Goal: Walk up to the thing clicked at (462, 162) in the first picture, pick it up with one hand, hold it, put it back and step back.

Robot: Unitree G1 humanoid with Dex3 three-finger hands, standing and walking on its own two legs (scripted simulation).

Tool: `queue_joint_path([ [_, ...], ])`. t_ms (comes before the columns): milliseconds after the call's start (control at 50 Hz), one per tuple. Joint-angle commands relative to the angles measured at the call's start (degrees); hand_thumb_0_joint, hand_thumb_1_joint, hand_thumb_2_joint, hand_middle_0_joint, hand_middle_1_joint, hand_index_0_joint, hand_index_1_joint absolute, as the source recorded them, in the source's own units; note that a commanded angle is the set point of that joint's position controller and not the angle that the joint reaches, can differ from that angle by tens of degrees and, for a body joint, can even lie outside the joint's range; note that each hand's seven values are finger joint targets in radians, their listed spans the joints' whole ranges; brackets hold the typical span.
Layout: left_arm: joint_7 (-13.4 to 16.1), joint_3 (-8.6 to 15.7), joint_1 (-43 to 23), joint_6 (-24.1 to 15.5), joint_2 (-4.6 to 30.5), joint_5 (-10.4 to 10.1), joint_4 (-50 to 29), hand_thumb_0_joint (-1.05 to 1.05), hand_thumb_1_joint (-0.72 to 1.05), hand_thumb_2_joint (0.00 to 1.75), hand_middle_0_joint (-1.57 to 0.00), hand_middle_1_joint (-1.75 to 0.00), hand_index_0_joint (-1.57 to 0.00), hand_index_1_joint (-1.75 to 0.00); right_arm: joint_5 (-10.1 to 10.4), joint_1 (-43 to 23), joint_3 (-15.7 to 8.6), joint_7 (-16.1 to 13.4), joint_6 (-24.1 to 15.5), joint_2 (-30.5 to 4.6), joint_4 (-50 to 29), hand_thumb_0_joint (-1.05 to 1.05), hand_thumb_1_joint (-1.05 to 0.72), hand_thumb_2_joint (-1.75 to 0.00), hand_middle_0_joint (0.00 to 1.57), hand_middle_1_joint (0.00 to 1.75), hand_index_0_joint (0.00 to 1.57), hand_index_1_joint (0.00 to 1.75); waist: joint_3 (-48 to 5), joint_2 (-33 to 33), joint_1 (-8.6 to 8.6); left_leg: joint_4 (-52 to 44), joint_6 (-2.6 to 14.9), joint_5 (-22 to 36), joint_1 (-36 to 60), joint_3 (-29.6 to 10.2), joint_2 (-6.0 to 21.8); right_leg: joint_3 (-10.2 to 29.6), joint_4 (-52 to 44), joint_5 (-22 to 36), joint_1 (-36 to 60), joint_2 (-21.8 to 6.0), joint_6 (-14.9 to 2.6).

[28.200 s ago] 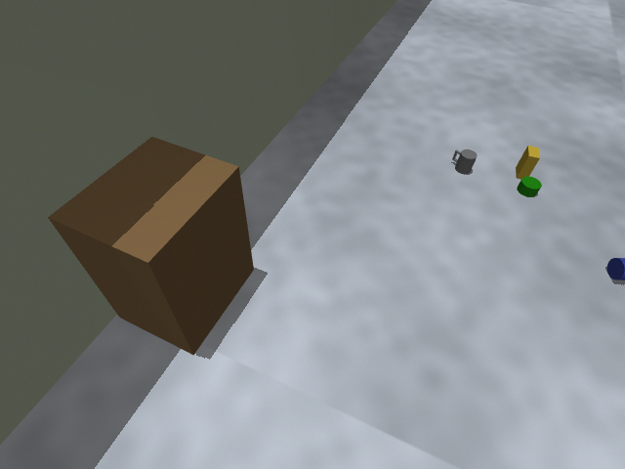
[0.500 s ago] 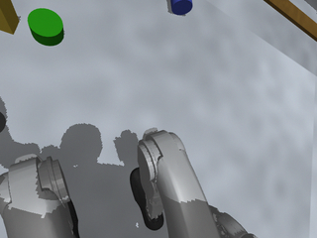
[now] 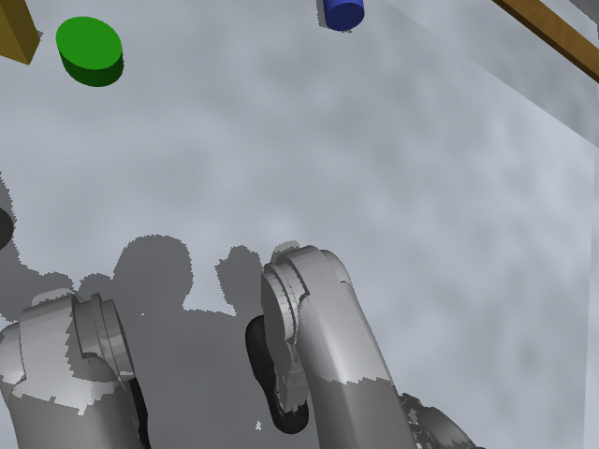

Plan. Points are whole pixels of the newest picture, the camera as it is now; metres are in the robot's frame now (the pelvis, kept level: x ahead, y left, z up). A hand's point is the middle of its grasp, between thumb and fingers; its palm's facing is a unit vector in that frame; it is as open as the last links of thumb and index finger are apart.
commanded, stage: withdraw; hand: left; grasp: from above
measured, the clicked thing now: out of the picture +0.41 +0.33 -0.26
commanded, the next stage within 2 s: home in 0.66 s
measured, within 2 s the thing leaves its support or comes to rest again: neither
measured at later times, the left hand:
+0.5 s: hand out of the picture +0.39 +0.33 -0.02, palm faces -0.46 -0.10 -0.88, open 14.1 cm
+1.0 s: hand out of the picture +0.42 +0.32 -0.14, palm faces -0.34 -0.16 -0.93, open 13.1 cm
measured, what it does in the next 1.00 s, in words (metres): stands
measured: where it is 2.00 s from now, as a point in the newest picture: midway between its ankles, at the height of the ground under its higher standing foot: (213, 423)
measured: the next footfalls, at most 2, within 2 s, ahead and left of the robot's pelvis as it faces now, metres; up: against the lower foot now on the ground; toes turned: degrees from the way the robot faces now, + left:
none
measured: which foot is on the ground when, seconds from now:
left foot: down 0.00-1.00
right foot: down 0.00-1.00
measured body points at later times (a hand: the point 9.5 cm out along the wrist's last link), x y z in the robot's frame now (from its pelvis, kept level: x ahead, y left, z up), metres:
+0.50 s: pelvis -0.01 -0.01 +0.09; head +0.18 +0.06 +0.49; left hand +0.41 +0.33 +0.03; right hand +0.14 -0.26 -0.03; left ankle +0.07 +0.13 -0.27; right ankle +0.11 -0.11 -0.27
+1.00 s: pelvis -0.01 +0.00 +0.03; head +0.22 +0.08 +0.41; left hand +0.44 +0.32 -0.09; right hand +0.04 -0.26 -0.08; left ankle +0.07 +0.13 -0.27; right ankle +0.11 -0.11 -0.27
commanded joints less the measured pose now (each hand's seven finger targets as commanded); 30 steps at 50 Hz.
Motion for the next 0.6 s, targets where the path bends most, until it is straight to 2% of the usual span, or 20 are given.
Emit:
queue_joint_path([
  [0, 2.1, 1.9, -11.6, 1.7, 12.8, -1.6, -14.8, 0.00, -0.53, 0.98, -0.06, -1.01, -0.07, -1.00, 1.4, 9.8, -7.1, -0.3, 0.2, -15.1, -0.4, 0.00, -0.90, -0.90, 0.20, 0.30, 0.20, 0.30, -46.1, 30.2, 2.43, -17.2, 0.48, 11.8, 34.8, 6.8, 0.0, -4.8, -12.4, 14.5, 18.3, 1.0, -4.49],
  [20, 1.8, 3.2, -11.5, 2.5, 13.6, -2.6, -20.1, 0.00, -0.53, 0.99, -0.06, -1.01, -0.07, -1.00, 2.2, 9.3, -8.0, -0.5, 0.9, -15.1, -0.9, 0.00, -0.90, -0.90, 0.20, 0.30, 0.20, 0.30, -49.5, 31.7, 4.16, -18.5, 0.37, 12.5, 36.6, 7.0, 0.0, -4.4, -13.0, 15.1, 18.6, 0.8, -4.65],
  [40, 1.1, 1.9, -10.4, 3.6, 11.9, -3.2, -21.6, 0.00, -0.54, 0.99, -0.06, -1.01, -0.07, -1.00, 3.1, 8.9, -8.5, -0.5, 1.7, -14.3, -1.2, 0.00, -0.91, -0.90, 0.20, 0.30, 0.20, 0.30, -49.4, 33.1, 4.92, -19.6, 0.23, 12.6, 36.7, 7.4, -0.2, -3.7, -13.1, 15.2, 18.0, 0.4, -4.97],
  [80, -0.7, 0.6, -9.9, 5.9, 10.3, -4.4, -25.4, 0.00, -0.54, 0.99, -0.06, -1.00, -0.06, -1.00, 4.5, 8.7, -9.9, -0.8, 3.2, -14.0, -0.9, 0.00, -0.91, -0.90, 0.20, 0.30, 0.20, 0.30, -50.8, 31.1, 5.97, -20.6, 0.76, 11.9, 36.2, 8.4, -0.2, -2.6, -14.6, 15.1, 17.1, 0.4, -4.96],
  [140, -4.9, -1.0, -10.3, 8.6, 8.3, -5.6, -29.7, 0.00, -0.55, 1.00, -0.07, -1.00, -0.07, -1.00, 6.5, 10.7, -11.8, -1.7, 5.5, -13.2, -0.6, 0.00, -0.91, -0.90, 0.20, 0.30, 0.20, 0.30, -52.2, 27.9, 6.42, -22.6, 1.66, 11.5, 36.1, 9.5, -0.5, -0.8, -18.5, 14.8, 19.7, 0.3, -4.84],
  [180, -8.8, -3.7, -10.6, 10.0, 5.5, -6.8, -32.8, 0.00, -0.56, 1.01, -0.07, -1.00, -0.06, -1.00, 7.6, 11.6, -12.9, -2.5, 6.8, -12.4, -0.8, 0.00, -0.91, -0.91, 0.20, 0.30, 0.20, 0.30, -52.8, 25.4, 6.47, -25.3, 1.89, 10.2, 37.3, 9.3, -0.7, -0.1, -20.7, 13.2, 20.7, 0.1, -5.03],
  [240, -14.9, -7.8, -8.8, 10.6, -0.8, -9.7, -32.5, 0.00, -0.56, 1.02, -0.07, -1.00, -0.06, -1.01, 8.7, 12.8, -13.7, -3.9, 8.5, -10.7, -1.6, 0.00, -0.91, -0.91, 0.20, 0.30, 0.20, 0.30, -48.5, 16.7, 4.98, -27.1, 2.73, 8.7, 35.1, 9.3, -1.1, 1.0, -25.0, 11.7, 23.6, 0.0, -4.69],
  [260, -16.8, -8.3, -9.4, 10.3, -1.4, -10.2, -34.3, 0.00, -0.56, 1.02, -0.08, -1.00, -0.06, -1.01, 8.9, 13.0, -13.8, -4.6, 8.8, -10.4, -2.4, 0.00, -0.91, -0.91, 0.20, 0.30, 0.20, 0.30, -48.5, 15.3, 4.85, -27.6, 2.93, 8.3, 34.4, 9.3, -1.3, 1.3, -26.0, 11.2, 24.6, -0.1, -4.65],
  [280, -18.4, -7.5, -8.4, 10.0, 0.8, -10.4, -33.9, 0.00, -0.56, 1.02, -0.08, -1.00, -0.06, -1.01, 9.2, 11.6, -14.0, -5.3, 9.0, -10.6, -4.2, 0.00, -0.91, -0.91, 0.20, 0.30, 0.20, 0.30, -46.4, 12.2, 4.99, -28.2, 3.13, 7.1, 33.3, 9.3, -1.4, 1.9, -27.3, 9.5, 25.6, 0.1, -4.68],
  [300, -20.6, -10.8, -5.3, 9.9, -3.8, -10.4, -28.4, 0.00, -0.56, 1.02, -0.08, -1.01, -0.07, -1.02, 9.3, 12.4, -13.5, -5.8, 9.6, -9.9, -3.1, 0.00, -0.91, -0.91, 0.20, 0.30, 0.20, 0.30, -42.1, 8.7, 4.07, -28.3, 3.41, 6.2, 31.1, 9.5, -1.5, 2.0, -28.5, 8.7, 25.6, -0.1, -4.36],
  [320, -21.9, -10.8, -8.4, 8.7, -2.8, -11.1, -32.7, 0.00, -0.55, 1.02, -0.07, -1.01, -0.07, -1.02, 9.3, 12.0, -13.5, -6.5, 9.8, -9.5, -4.6, 0.00, -0.91, -0.90, 0.20, 0.30, 0.20, 0.30, -42.0, 7.8, 3.90, -28.3, 3.65, 5.8, 29.2, 10.0, -1.7, 2.8, -29.6, 7.6, 27.5, 0.0, -4.34],
  [340, -23.0, -10.0, -7.2, 8.3, -1.7, -11.1, -30.2, 0.00, -0.55, 1.02, -0.08, -1.01, -0.07, -1.02, 9.4, 11.7, -13.2, -7.1, 10.2, -10.1, -5.0, 0.00, -0.91, -0.90, 0.20, 0.30, 0.20, 0.30, -39.1, 5.6, 4.27, -28.7, 3.64, 5.1, 27.9, 9.9, -1.8, 2.8, -30.3, 6.0, 27.2, -0.2, -4.55],
  [360, -24.1, -10.9, -6.8, 7.6, -2.0, -11.1, -29.7, 0.00, -0.55, 1.02, -0.07, -1.02, -0.07, -1.03, 9.6, 11.4, -12.6, -7.8, 10.5, -9.4, -5.1, 0.00, -0.90, -0.90, 0.20, 0.30, 0.20, 0.30, -38.4, 4.6, 4.72, -28.8, 3.68, 5.2, 27.6, 10.4, -1.9, 3.3, -31.1, 5.7, 28.2, -0.2, -4.36],
  [420, -24.4, -9.8, -9.9, 4.9, 0.8, -10.0, -31.0, 0.00, -0.55, 1.02, -0.08, -1.02, -0.07, -1.03, 9.8, 10.7, -11.6, -9.5, 10.9, -8.9, -5.7, 0.00, -0.90, -0.90, 0.20, 0.30, 0.20, 0.30, -38.5, 6.3, 6.39, -30.0, 3.31, 4.4, 28.6, 11.0, -2.2, 4.0, -31.5, 3.8, 28.0, -0.5, -4.61],
  [480, -22.6, -9.6, -10.7, 3.1, 1.1, -7.7, -28.9, 0.00, -0.55, 1.02, -0.08, -1.01, -0.07, -1.02, 9.7, 10.0, -10.8, -10.5, 11.0, -8.9, -5.7, 0.00, -0.90, -0.90, 0.20, 0.30, 0.20, 0.30, -38.8, 9.9, 6.67, -31.4, 2.78, 4.0, 32.1, 10.7, -2.1, 3.3, -30.3, 3.9, 24.8, -0.7, -5.01],
  [500, -21.9, -10.1, -12.1, 2.6, 0.5, -7.0, -27.9, 0.00, -0.55, 1.02, -0.08, -1.01, -0.07, -1.02, 9.6, 9.8, -10.6, -10.6, 11.0, -9.0, -5.7, 0.00, -0.90, -0.90, 0.20, 0.30, 0.20, 0.30, -38.4, 11.5, 5.87, -31.6, 2.62, 3.6, 32.4, 10.4, -2.1, 2.9, -29.6, 3.8, 23.3, -0.8, -5.16],
  [580, -17.8, -10.1, -15.3, 1.0, 0.6, -4.3, -22.1, 0.00, -0.55, 1.02, -0.07, -1.01, -0.07, -1.02, 8.5, 10.1, -9.9, -10.9, 10.5, -9.4, -4.7, 0.00, -0.90, -0.90, 0.20, 0.30, 0.20, 0.30, -38.6, 12.7, 4.57, -29.9, 2.49, 4.6, 32.1, 10.8, -2.2, 2.4, -28.0, 5.3, 21.2, -0.8, -5.09],
])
